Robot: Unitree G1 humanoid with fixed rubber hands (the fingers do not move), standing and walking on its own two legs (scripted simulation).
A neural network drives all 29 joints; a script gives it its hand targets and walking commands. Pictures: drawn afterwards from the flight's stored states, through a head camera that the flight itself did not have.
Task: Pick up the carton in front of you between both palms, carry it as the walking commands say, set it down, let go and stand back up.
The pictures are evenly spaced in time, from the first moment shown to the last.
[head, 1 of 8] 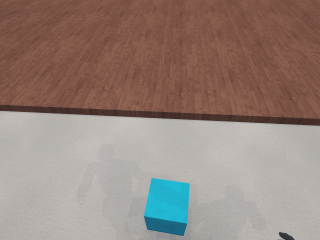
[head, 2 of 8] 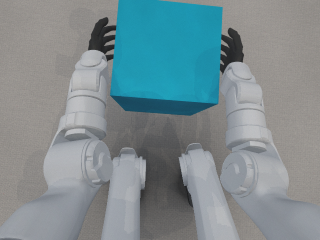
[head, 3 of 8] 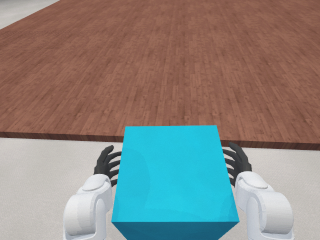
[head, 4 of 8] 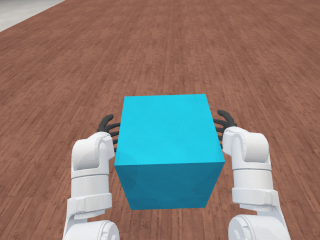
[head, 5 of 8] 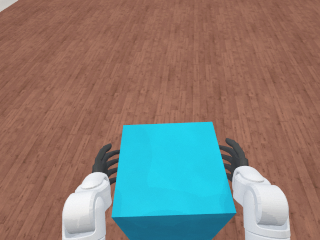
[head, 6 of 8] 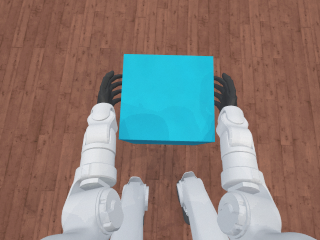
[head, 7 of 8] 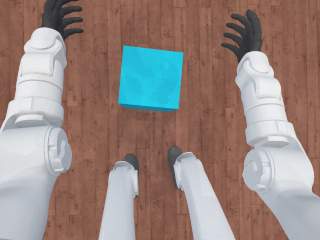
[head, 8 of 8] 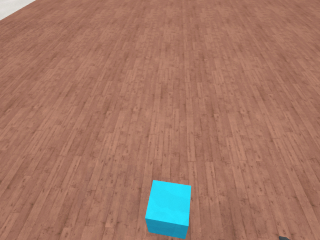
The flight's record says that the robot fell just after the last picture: no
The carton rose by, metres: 0.82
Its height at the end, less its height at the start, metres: +0.08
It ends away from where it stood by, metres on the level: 3.17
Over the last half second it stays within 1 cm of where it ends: yes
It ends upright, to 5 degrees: yes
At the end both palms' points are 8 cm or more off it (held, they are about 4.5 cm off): yes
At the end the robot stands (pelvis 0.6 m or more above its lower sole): yes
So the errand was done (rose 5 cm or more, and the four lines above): yes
